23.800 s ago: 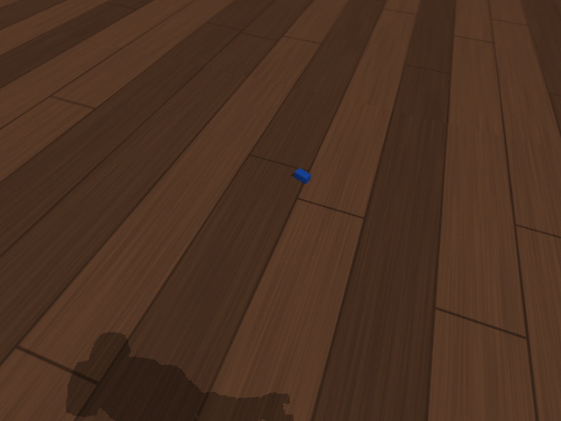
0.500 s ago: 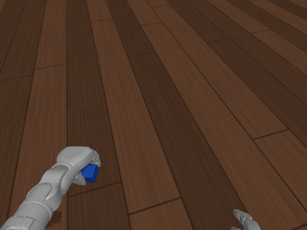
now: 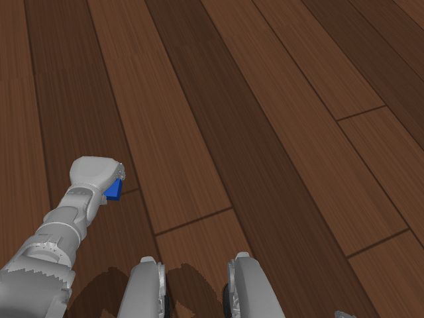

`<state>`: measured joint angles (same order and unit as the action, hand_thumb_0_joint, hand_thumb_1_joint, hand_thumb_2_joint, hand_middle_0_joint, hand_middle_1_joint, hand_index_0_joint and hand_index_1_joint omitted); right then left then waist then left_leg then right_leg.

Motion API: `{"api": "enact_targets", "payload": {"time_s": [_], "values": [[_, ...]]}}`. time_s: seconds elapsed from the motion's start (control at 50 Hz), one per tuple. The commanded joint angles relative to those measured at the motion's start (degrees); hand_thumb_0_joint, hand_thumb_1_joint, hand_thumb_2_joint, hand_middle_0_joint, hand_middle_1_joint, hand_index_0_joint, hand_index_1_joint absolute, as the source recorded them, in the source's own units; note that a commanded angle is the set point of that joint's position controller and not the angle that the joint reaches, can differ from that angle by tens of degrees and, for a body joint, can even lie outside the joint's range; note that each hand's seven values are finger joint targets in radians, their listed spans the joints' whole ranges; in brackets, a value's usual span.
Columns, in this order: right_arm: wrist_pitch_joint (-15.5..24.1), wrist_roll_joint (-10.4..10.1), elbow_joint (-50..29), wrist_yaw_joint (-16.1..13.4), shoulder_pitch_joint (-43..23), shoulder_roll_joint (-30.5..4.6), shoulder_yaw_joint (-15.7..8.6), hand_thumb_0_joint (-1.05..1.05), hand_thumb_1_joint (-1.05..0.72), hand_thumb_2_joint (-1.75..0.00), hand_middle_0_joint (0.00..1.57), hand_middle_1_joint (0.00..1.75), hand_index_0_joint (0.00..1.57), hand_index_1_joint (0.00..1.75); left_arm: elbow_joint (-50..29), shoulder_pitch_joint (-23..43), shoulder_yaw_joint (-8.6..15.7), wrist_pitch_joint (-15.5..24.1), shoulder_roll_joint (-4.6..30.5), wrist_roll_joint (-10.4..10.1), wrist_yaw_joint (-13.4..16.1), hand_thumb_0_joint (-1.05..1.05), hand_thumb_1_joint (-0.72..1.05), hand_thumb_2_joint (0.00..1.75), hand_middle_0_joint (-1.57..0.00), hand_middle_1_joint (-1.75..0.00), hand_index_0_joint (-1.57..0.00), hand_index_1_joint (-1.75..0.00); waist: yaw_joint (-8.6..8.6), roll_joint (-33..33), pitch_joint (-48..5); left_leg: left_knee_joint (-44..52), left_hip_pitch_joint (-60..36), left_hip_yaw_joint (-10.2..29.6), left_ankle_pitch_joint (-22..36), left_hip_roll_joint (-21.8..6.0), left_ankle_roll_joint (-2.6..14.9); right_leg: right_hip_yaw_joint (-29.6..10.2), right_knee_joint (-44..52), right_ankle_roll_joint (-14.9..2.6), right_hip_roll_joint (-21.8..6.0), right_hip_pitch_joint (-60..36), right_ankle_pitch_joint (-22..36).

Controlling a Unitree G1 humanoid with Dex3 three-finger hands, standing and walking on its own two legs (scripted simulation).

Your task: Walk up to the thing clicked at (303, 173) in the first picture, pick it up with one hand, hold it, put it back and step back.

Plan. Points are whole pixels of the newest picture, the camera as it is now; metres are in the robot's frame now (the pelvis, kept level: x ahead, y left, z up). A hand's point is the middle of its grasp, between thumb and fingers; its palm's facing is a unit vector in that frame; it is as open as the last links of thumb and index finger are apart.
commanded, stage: crouch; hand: left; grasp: from above
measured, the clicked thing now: (102, 188) +0.41 +0.21 -0.15
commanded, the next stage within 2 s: lower in 1.48 s
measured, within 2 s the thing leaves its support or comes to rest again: neither
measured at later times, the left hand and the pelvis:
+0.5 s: hand (122, 200) +0.44 +0.21 -0.33, palm faces -0.45 +0.05 -0.89, open 7.1 cm; pelvis -0.02 +0.00 -0.17, yaw -2 degrees
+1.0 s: hand (128, 200) +0.46 +0.21 -0.41, palm faces -0.48 +0.03 -0.88, open 7.1 cm; pelvis -0.03 +0.00 -0.25, yaw -4 degrees
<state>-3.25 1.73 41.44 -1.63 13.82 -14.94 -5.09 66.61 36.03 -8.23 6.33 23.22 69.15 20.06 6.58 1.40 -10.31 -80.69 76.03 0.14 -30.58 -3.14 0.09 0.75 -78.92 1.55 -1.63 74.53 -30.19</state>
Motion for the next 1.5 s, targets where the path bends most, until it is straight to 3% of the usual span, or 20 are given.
{"api": "enact_targets", "payload": {"time_s": [0.0,0.08,0.12,0.16,0.22,0.26,0.34,0.4,0.5,0.54,0.7,0.72,0.76,0.8,0.84,0.98,1.14,1.22,1.38,1.48], "values": [[2.62,0.58,-4.0,-0.99,5.02,-9.34,-2.88,0.0,-0.9,-0.9,0.2,0.3,0.2,0.3,-6.84,21.68,5.7,-1.78,14.37,-0.18,3.08,0.0,0.85,0.3,-1.24,-0.18,-1.24,-0.17,0.29,4.09,-30.57,2.97,-11.37,0.57,7.51,2.88,0.6,1.42,2.93,-3.63,2.34,-5.63,7.94],[3.59,1.04,-3.33,-0.79,5.25,-9.57,-2.6,0.0,-0.9,-0.9,0.2,0.3,0.2,0.3,-4.66,26.45,5.69,-1.89,14.31,-0.37,1.62,0.0,0.86,0.3,-1.24,-0.18,-1.25,-0.17,2.58,5.56,-30.09,-1.26,-5.53,1.9,0.98,2.58,0.42,1.78,-2.11,-3.91,2.19,3.45,2.24],[4.0,1.29,-3.35,-0.49,5.23,-10.14,-2.41,0.0,-0.9,-0.9,0.2,0.3,0.2,0.3,-4.06,27.02,7.01,-1.39,16.57,-0.15,1.06,0.0,0.88,0.26,-1.24,-0.16,-1.26,-0.15,2.49,6.18,-31.3,-3.27,-3.69,3.16,-0.01,2.7,0.19,2.31,-5.34,-3.97,2.04,6.99,1.11],[4.54,1.49,-3.05,0.0,6.07,-10.13,-2.35,0.0,-0.9,-0.9,0.2,0.3,0.2,0.3,-1.68,27.15,6.1,-0.8,14.06,-0.45,0.37,0.0,0.9,0.26,-1.25,-0.15,-1.27,-0.14,4.09,4.21,-31.03,-6.42,-0.87,3.5,-1.12,2.64,0.52,2.79,-7.38,-3.93,2.05,10.33,0.19],[5.36,1.79,-2.63,0.74,6.2,-10.17,-1.88,0.0,-0.9,-0.9,0.2,0.3,0.2,0.3,-4.69,31.48,8.25,0.89,19.08,0.03,0.58,0.0,0.88,0.29,-1.24,-0.18,-1.26,-0.16,3.54,7.48,-34.54,-10.0,2.54,3.15,-2.38,2.96,0.55,2.72,-10.82,-3.95,1.99,12.77,-1.04],[5.76,2.21,-2.41,1.46,6.67,-10.21,-1.46,0.0,-0.9,-0.9,0.2,0.3,0.2,0.3,-2.56,30.98,7.36,1.58,16.9,0.57,0.68,0.0,0.91,0.28,-1.26,-0.18,-1.28,-0.16,5.03,7.06,-34.11,-12.55,5.3,3.31,-2.89,2.96,0.62,3.13,-12.91,-3.85,1.92,15.83,-1.39],[6.46,2.81,-1.23,2.46,7.81,-11.18,-1.33,0.0,-0.91,-0.9,0.2,0.3,0.2,0.3,-5.64,34.83,9.4,2.76,21.26,1.89,1.63,0.0,0.9,0.29,-1.25,-0.18,-1.27,-0.16,4.49,12.13,-40.4,-17.25,3.03,3.64,3.94,2.76,0.13,3.65,-18.5,-4.05,1.75,19.57,3.56],[6.48,3.44,-0.65,3.43,8.44,-10.96,-1.04,0.0,-0.91,-0.9,0.2,0.3,0.2,0.3,-3.28,34.67,9.16,2.59,19.76,2.37,2.5,0.0,0.87,0.26,-1.23,-0.16,-1.25,-0.14,5.18,12.29,-39.99,-20.78,4.11,2.8,7.55,2.71,0.41,3.97,-20.61,-3.84,1.9,21.31,6.28],[6.46,4.11,-0.52,4.68,8.72,-10.78,-1.0,0.0,-0.91,-0.9,0.2,0.3,0.2,0.3,-0.89,35.45,9.05,2.06,19.97,2.45,2.66,0.0,0.86,0.26,-1.22,-0.17,-1.24,-0.15,6.03,11.63,-39.81,-25.38,8.46,1.72,7.73,2.68,0.87,4.38,-23.39,-3.6,2.23,21.68,7.29],[6.27,4.18,-0.55,4.88,8.43,-10.87,-1.22,0.0,-0.91,-0.9,0.2,0.3,0.2,0.3,-3.51,39.45,9.93,2.38,22.7,2.42,2.55,0.0,0.84,0.29,-1.22,-0.18,-1.23,-0.16,5.84,12.58,-42.51,-27.42,10.29,0.95,7.07,2.71,1.1,3.96,-24.39,-3.46,2.47,20.65,7.75],[5.91,4.59,-0.19,5.87,7.85,-11.45,-0.4,0.0,-0.92,-0.9,0.2,0.3,0.2,0.3,2.5,39.48,9.51,2.75,22.93,3.0,1.61,0.0,0.86,0.26,-1.21,-0.19,-1.24,-0.17,7.1,13.43,-36.47,-30.58,16.25,1.4,4.05,2.56,0.78,4.92,-29.14,-3.77,2.75,26.6,4.97],[5.76,4.56,-0.22,5.87,8.02,-11.63,-0.46,0.0,-0.91,-0.9,0.2,0.3,0.2,0.3,1.7,40.45,10.3,2.85,24.66,3.13,1.71,0.0,0.86,0.25,-1.21,-0.18,-1.24,-0.16,6.59,13.33,-37.52,-31.54,16.49,1.06,4.62,2.55,1.02,4.82,-29.26,-3.65,2.81,25.9,5.71],[5.89,4.73,-0.3,6.26,8.48,-11.77,-0.08,0.0,-0.91,-0.9,0.2,0.3,0.2,0.3,3.04,40.4,9.43,2.93,22.6,2.63,1.37,0.0,0.87,0.24,-1.21,-0.19,-1.24,-0.16,7.87,13.18,-35.99,-32.19,16.76,1.57,5.05,2.51,0.83,5.24,-30.6,-3.6,2.49,27.38,5.97],[5.67,4.6,-0.19,6.22,8.33,-12.5,-0.05,0.0,-0.91,-0.9,0.2,0.3,0.2,0.3,1.82,43.85,10.41,3.37,26.11,3.06,1.2,0.0,0.86,0.27,-1.21,-0.19,-1.24,-0.17,7.7,14.6,-38.46,-33.3,16.54,1.7,5.42,2.49,0.82,5.37,-31.81,-3.71,2.71,28.35,6.15],[5.53,4.85,-0.2,6.53,8.42,-12.22,0.37,0.0,-0.91,-0.9,0.2,0.3,0.2,0.3,4.85,41.59,9.61,3.59,24.33,3.02,1.1,0.0,0.85,0.26,-1.2,-0.2,-1.23,-0.17,8.04,13.56,-35.19,-33.97,18.56,1.66,4.38,2.52,0.82,5.65,-32.38,-3.72,2.83,29.45,5.26],[5.53,5.3,-0.14,6.94,8.64,-13.02,1.75,0.0,-0.91,-0.9,0.2,0.3,0.2,0.3,6.67,44.21,11.12,5.06,29.08,3.88,1.49,0.0,0.87,0.23,-1.2,-0.21,-1.23,-0.18,8.51,13.94,-35.31,-36.89,23.05,1.15,2.04,2.75,1.17,5.95,-34.57,-3.54,2.98,29.54,3.54],[5.61,6.01,-0.22,7.27,8.39,-13.66,3.39,0.0,-0.91,-0.9,0.2,0.3,0.2,0.3,10.38,45.33,10.93,5.55,29.91,4.12,2.33,0.0,0.88,0.21,-1.19,-0.21,-1.23,-0.17,10.24,14.29,-32.02,-39.39,25.61,1.7,0.18,2.66,1.24,7.07,-36.99,-3.55,3.23,32.91,2.14],[5.69,6.2,0.08,7.19,8.39,-14.02,3.93,0.0,-0.91,-0.9,0.2,0.3,0.2,0.3,8.74,46.86,11.46,6.0,32.34,4.65,2.5,0.0,0.86,0.21,-1.18,-0.21,-1.21,-0.17,9.65,16.62,-33.17,-40.07,25.92,1.73,-0.77,2.61,1.07,7.3,-37.92,-3.7,3.32,33.43,1.12],[5.59,6.32,0.29,7.56,9.03,-14.29,4.84,0.0,-0.91,-0.9,0.2,0.3,0.2,0.3,10.26,45.86,10.28,5.74,30.77,4.36,2.33,0.0,0.91,0.22,-1.22,-0.21,-1.25,-0.18,10.88,15.49,-32.02,-41.99,26.69,2.24,1.54,2.36,1.16,8.04,-39.32,-3.46,3.62,33.26,3.97],[5.49,6.32,-0.14,7.8,8.87,-14.69,5.29,0.0,-0.91,-0.9,0.2,0.3,0.2,0.3,9.49,46.38,10.74,6.05,32.69,4.77,2.23,0.0,0.91,0.2,-1.22,-0.2,-1.25,-0.17,10.79,16.55,-31.99,-42.72,27.54,2.36,1.78,2.42,1.19,8.27,-39.93,-3.4,3.6,33.6,4.33]]}}
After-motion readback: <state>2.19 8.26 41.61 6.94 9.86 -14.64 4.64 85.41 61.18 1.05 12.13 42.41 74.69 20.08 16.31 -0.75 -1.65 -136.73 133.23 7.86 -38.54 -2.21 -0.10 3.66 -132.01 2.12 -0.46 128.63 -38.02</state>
